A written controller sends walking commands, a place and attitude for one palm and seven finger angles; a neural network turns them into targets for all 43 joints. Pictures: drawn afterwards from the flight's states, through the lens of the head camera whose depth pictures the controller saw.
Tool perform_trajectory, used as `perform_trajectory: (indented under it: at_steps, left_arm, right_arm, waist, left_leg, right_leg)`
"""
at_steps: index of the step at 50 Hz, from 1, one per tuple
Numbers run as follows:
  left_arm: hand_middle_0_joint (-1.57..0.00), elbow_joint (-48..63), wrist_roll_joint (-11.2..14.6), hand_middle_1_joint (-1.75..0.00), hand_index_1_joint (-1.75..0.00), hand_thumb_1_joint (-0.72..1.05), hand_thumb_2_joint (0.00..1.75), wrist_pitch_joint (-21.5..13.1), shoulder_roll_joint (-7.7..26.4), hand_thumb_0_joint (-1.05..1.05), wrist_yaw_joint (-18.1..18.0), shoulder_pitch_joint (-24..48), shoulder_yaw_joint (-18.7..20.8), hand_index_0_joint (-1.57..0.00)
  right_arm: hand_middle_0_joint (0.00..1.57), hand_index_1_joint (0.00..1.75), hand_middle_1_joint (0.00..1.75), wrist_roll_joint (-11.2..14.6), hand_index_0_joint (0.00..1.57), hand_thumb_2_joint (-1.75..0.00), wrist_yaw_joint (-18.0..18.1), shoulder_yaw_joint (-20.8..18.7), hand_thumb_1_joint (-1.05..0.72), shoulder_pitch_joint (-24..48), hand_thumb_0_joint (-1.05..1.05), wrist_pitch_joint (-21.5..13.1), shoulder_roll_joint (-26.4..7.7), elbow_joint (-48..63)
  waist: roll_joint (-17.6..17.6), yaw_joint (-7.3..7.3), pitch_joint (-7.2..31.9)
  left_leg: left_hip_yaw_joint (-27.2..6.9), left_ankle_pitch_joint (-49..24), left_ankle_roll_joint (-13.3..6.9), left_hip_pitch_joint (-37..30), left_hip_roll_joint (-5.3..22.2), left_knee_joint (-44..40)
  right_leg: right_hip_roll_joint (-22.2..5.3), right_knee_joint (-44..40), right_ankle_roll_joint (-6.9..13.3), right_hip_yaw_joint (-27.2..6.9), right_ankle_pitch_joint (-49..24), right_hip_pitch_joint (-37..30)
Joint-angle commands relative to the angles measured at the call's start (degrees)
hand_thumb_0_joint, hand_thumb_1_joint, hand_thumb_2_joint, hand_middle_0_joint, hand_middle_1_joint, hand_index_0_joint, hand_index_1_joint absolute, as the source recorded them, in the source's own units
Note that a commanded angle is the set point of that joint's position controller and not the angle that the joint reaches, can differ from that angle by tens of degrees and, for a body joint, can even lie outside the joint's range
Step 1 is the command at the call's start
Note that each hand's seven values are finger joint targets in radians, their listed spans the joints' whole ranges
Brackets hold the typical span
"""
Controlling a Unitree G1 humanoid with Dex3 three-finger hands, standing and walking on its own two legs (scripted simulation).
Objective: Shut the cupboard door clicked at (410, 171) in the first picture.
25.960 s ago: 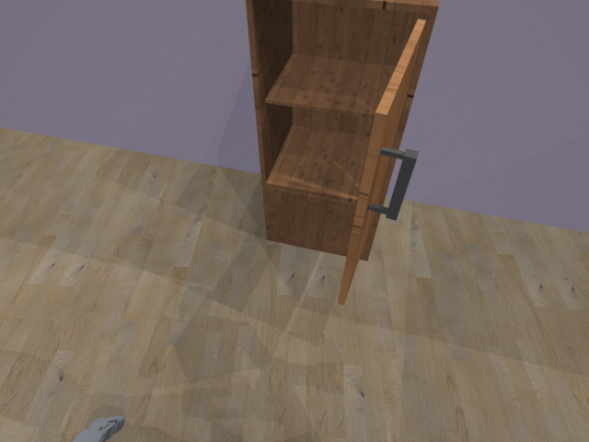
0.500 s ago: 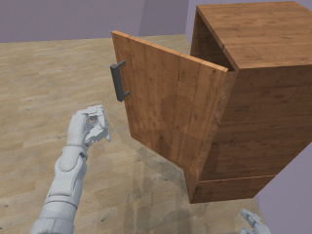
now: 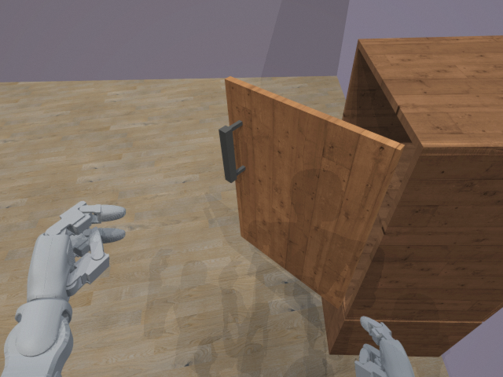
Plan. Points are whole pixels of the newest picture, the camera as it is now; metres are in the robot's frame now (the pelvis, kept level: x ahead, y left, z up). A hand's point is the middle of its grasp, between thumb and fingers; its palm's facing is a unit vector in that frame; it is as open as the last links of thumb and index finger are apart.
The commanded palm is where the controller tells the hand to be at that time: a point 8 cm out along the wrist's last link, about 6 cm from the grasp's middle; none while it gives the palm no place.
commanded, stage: draw the hand back to the body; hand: left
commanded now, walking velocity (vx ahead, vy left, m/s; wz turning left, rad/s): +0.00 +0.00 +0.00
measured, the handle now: (234, 152) +0.62 +0.12 +0.00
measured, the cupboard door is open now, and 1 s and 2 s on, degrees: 49 49 49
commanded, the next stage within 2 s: step back with the hand held close in 0.56 s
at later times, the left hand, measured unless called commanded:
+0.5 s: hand (61, 281) +0.18 +0.25 +0.15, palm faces +0.46 -0.81 -0.37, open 7.4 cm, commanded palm +0.13 +0.29 +0.17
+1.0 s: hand (50, 281) +0.18 +0.27 +0.15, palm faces +0.36 -0.79 -0.50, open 7.4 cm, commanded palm +0.12 +0.30 +0.17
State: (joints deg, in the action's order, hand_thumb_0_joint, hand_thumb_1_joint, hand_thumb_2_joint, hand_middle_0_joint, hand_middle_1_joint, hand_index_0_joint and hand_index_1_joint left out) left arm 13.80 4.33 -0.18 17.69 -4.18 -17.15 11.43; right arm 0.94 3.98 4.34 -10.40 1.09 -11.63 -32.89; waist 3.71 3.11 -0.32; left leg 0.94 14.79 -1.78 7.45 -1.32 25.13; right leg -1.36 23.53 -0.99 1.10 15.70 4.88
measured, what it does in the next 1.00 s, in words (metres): stands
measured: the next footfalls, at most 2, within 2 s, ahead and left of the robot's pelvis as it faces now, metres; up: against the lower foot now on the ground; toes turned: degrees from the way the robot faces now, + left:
right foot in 1.94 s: -0.22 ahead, -0.13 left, +0.00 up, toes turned +4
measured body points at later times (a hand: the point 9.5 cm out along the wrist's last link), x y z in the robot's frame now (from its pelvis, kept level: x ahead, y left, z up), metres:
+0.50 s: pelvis -0.01 -0.01 +0.00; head -0.03 -0.03 +0.45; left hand +0.15 +0.29 +0.17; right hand +0.19 -0.23 -0.08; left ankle -0.01 +0.10 -0.74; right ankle -0.03 -0.13 -0.74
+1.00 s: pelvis -0.02 +0.00 +0.00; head +0.00 -0.01 +0.45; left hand +0.15 +0.31 +0.18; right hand +0.16 -0.25 -0.09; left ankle -0.01 +0.10 -0.74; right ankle -0.03 -0.13 -0.74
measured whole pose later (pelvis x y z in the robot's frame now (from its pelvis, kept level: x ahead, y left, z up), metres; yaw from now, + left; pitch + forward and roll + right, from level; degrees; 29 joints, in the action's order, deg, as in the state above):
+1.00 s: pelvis -0.02 +0.00 +0.00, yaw +0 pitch +1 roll -1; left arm 25.8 4.7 -7.0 23.9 -5.8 -31.8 22.6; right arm 0.8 5.3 -0.7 -10.0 2.7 -14.5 -32.7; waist 2.6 0.8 -0.8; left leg 0.9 13.6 -2.1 15.0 -1.1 27.6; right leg -1.2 25.4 -1.4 1.2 14.2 12.1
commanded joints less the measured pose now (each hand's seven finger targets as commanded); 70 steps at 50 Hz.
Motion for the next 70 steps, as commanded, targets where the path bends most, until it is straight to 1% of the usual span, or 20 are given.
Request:
perform_trajectory:
  at_steps: [1,2,6,9,12,16,21,26,30,34,35,36,37,39,46,47,50,54,62,70]
  left_arm:
    - [-0.42,18.3,-0.1,-0.54,-0.54,0.90,0.90,-4.7,12.0,0.00,-1.5,3.5,10.4,-0.42]
    - [-0.39,17.5,0.0,-0.51,-0.51,0.90,0.90,-4.5,13.3,0.00,-1.6,0.8,12.4,-0.39]
    - [-0.28,21.1,0.2,-0.39,-0.39,0.90,0.90,-5.1,14.0,0.00,-1.9,-3.6,15.3,-0.28]
    - [-0.20,20.5,0.5,-0.30,-0.30,0.90,0.90,-5.4,15.2,0.00,-2.2,-6.8,18.0,-0.20]
    - [-0.20,17.2,0.2,-0.30,-0.30,0.90,0.90,-5.2,10.5,0.00,-1.8,-4.2,13.1,-0.20]
    - [-0.20,17.9,-0.3,-0.30,-0.30,0.90,0.90,-5.8,11.6,0.00,-2.5,-0.9,13.0,-0.20]
    - [-0.20,21.9,-0.3,-0.30,-0.30,0.90,0.90,-6.8,14.5,0.00,-3.1,-1.7,15.7,-0.20]
    - [-0.20,20.8,-0.1,-0.30,-0.30,0.90,0.90,-6.9,14.0,0.00,-3.0,-2.7,15.9,-0.20]
    - [-0.20,17.3,0.3,-0.30,-0.30,0.90,0.90,-6.6,12.6,0.00,-2.2,-3.6,15.4,-0.20]
    - [-0.20,16.9,0.5,-0.30,-0.30,0.90,0.90,-6.5,12.2,0.00,-1.7,-4.4,15.0,-0.20]
    - [-0.20,21.8,-0.3,-0.30,-0.30,0.90,0.90,-9.2,18.5,0.00,-2.3,2.2,20.3,-0.20]
    - [-0.20,17.0,0.0,-0.30,-0.30,0.90,0.90,-9.6,15.9,0.00,-2.2,-3.7,18.4,-0.20]
    - [-0.20,17.7,-0.3,-0.30,-0.30,0.90,0.90,-9.8,16.6,0.00,-2.3,-4.8,18.7,-0.20]
    - [-0.20,18.6,-0.3,-0.30,-0.30,0.90,0.90,-10.4,15.0,0.00,-2.3,-7.5,17.1,-0.20]
    - [-0.20,24.9,0.4,-0.30,-0.30,0.90,0.90,-11.2,17.9,0.00,-3.4,-12.2,20.2,-0.20]
    - [-0.20,25.1,0.4,-0.30,-0.30,0.90,0.90,-11.2,19.3,0.00,-3.4,-12.6,21.5,-0.20]
    - [-0.20,25.1,0.6,-0.30,-0.30,0.90,0.90,-11.0,18.1,0.00,-3.5,-13.6,20.9,-0.20]
    - [-0.20,23.6,0.7,-0.30,-0.30,0.90,0.90,-11.2,17.5,0.00,-3.6,-14.9,20.6,-0.20]
    - [-0.20,25.3,-1.0,-0.30,-0.30,0.90,0.90,-13.8,18.4,0.00,-4.2,-13.1,22.4,-0.20]
    - [-0.20,27.6,-2.6,-0.30,-0.30,0.90,0.90,-16.2,15.9,0.00,-4.5,-8.5,20.8,-0.20]
  right_arm:
    - [0.20,0.30,0.30,-0.3,0.20,-0.90,0.4,-3.6,-0.90,7.1,0.00,-4.3,-6.0,8.9]
    - [0.20,0.30,0.30,-0.4,0.20,-0.90,0.3,-3.8,-0.90,7.1,0.00,-4.5,-6.5,8.4]
    - [0.20,0.30,0.30,-0.1,0.20,-0.90,0.1,-4.3,-0.90,6.9,0.00,-5.3,-6.3,8.2]
    - [0.20,0.30,0.30,0.1,0.20,-0.90,0.2,-4.5,-0.90,6.9,0.00,-5.9,-6.4,8.0]
    - [0.20,0.30,0.30,0.1,0.20,-0.90,0.4,-4.9,-0.90,6.6,0.00,-6.4,-7.1,6.9]
    - [0.20,0.30,0.30,0.0,0.20,-0.90,1.0,-5.3,-0.90,6.3,0.00,-7.2,-7.6,6.7]
    - [0.20,0.30,0.30,-0.3,0.20,-0.90,1.4,-5.0,-0.90,7.0,0.00,-8.5,-6.9,6.8]
    - [0.20,0.30,0.30,-0.2,0.20,-0.90,1.3,-4.5,-0.90,7.5,0.00,-9.0,-6.2,6.1]
    - [0.20,0.30,0.30,-0.2,0.20,-0.90,1.1,-4.6,-0.90,7.2,0.00,-8.6,-6.4,6.1]
    - [0.20,0.30,0.30,-0.1,0.20,-0.90,0.9,-5.0,-0.90,6.9,0.00,-8.1,-6.7,6.4]
    - [0.20,0.30,0.30,0.0,0.20,-0.90,0.6,-5.6,-0.90,7.5,0.00,-6.9,-8.3,7.9]
    - [0.20,0.30,0.30,-0.3,0.20,-0.90,0.8,-5.6,-0.90,7.2,0.00,-6.3,-7.8,6.7]
    - [0.20,0.30,0.30,-0.5,0.20,-0.90,0.8,-5.8,-0.90,7.6,0.00,-5.9,-7.7,6.8]
    - [0.20,0.30,0.30,-0.3,0.20,-0.90,0.7,-6.1,-0.90,6.9,0.00,-4.8,-7.4,7.2]
    - [0.20,0.30,0.30,0.0,0.20,-0.90,1.7,-7.2,-0.90,6.2,0.00,-1.7,-8.4,9.7]
    - [0.20,0.30,0.30,-0.2,0.20,-0.90,1.9,-7.3,-0.90,6.3,0.00,-1.6,-8.6,9.7]
    - [0.20,0.30,0.30,0.0,0.20,-0.90,1.9,-7.4,-0.90,5.8,0.00,-0.8,-8.6,10.7]
    - [0.20,0.30,0.30,0.1,0.20,-0.90,1.8,-7.6,-0.90,5.6,0.00,-0.7,-8.9,11.1]
    - [0.20,0.30,0.30,0.1,0.20,-0.90,1.8,-7.6,-0.90,5.9,0.00,-2.6,-10.0,11.3]
    - [0.20,0.30,0.30,-0.5,0.20,-0.90,1.9,-7.5,-0.90,3.9,0.00,-5.6,-10.0,10.3]
  waist:
    - [1.3,0.19,8.9]
    - [-0.2,0.55,8.1]
    - [1.0,0.61,7.8]
    - [0.1,0.87,4.8]
    - [-1.6,-0.64,-0.2]
    - [-2.4,-0.57,2.2]
    - [0.5,0.77,6.8]
    - [2.5,0.67,2.2]
    - [-0.7,0.50,0.1]
    - [-1.9,0.50,1.5]
    - [-1.1,-1.51,0.9]
    - [-3.9,-1.82,1.9]
    - [-5.5,-1.50,2.0]
    - [-5.6,-2.09,4.6]
    - [-0.1,-2.46,12.2]
    - [-0.4,-2.11,12.7]
    - [-0.5,-2.39,12.2]
    - [-0.8,-2.39,10.4]
    - [3.5,-2.58,6.6]
    - [5.5,-3.01,4.7]
  left_leg:
    - [-1.5,-21.3,1.1,-4.0,2.1,-3.3]
    - [-1.3,-20.5,0.9,-3.0,2.1,-3.3]
    - [-1.0,-21.4,1.1,-2.9,2.1,-3.1]
    - [-0.8,-18.3,1.1,-1.3,2.1,-3.5]
    - [-0.8,-12.2,0.6,-1.0,2.1,-4.8]
    - [-1.1,-10.0,0.0,-2.1,1.8,-5.0]
    - [-0.6,-12.1,-0.1,-2.9,1.2,-4.3]
    - [-0.4,-11.1,0.5,-1.1,1.3,-4.6]
    - [-0.3,-11.0,0.4,-0.8,1.6,-4.9]
    - [0.0,-11.0,0.1,-1.4,1.8,-4.9]
    - [-1.4,-7.9,-1.0,3.0,2.7,-0.9]
    - [-1.7,-7.7,-1.0,2.5,2.4,1.0]
    - [-1.4,-8.3,-1.0,2.3,2.2,2.0]
    - [-1.2,-9.4,-0.7,3.1,2.2,3.2]
    - [-2.6,-28.0,-0.4,1.5,4.6,1.0]
    - [-2.8,-29.2,-0.3,1.9,4.7,0.7]
    - [-3.3,-30.3,-0.4,3.8,5.6,0.1]
    - [-4.6,-22.6,-0.7,8.6,6.6,-2.1]
    - [-9.1,12.5,-3.7,29.1,8.3,-9.2]
    - [-10.8,24.6,-4.8,36.7,9.6,-8.7]
  right_leg:
    - [1.2,-1.6,2.1,1.8,-17.2,-1.6]
    - [1.1,-2.2,2.1,1.6,-17.3,-2.0]
    - [1.1,-2.0,1.9,1.8,-17.7,-1.7]
    - [1.2,-2.6,1.9,1.9,-16.0,-0.7]
    - [1.2,-4.5,1.6,1.9,-10.1,3.4]
    - [1.1,-4.0,1.4,1.6,-7.9,3.2]
    - [0.8,-3.3,1.6,1.1,-10.7,-0.2]
    - [1.0,-4.2,1.8,1.1,-9.7,1.2]
    - [1.2,-4.8,1.5,1.0,-9.7,2.1]
    - [1.0,-4.9,1.3,0.8,-9.4,1.7]
    - [-2.5,-7.6,1.6,-3.7,-11.0,5.2]
    - [-4.4,-8.2,2.0,-4.5,-11.0,6.4]
    - [-5.2,-8.3,1.9,-5.0,-14.1,7.0]
    - [-6.5,-6.4,2.3,-4.5,-16.5,6.4]
    - [-2.7,2.2,0.8,-0.7,-27.7,2.0]
    - [-2.4,2.8,0.7,-0.4,-28.2,1.6]
    - [-1.6,4.4,0.5,-0.5,-28.4,1.1]
    - [-1.1,4.9,0.3,-0.9,-21.5,1.4]
    - [0.5,8.4,0.1,-2.5,-8.7,-6.0]
    - [1.9,13.1,0.3,-3.7,-2.6,-6.1]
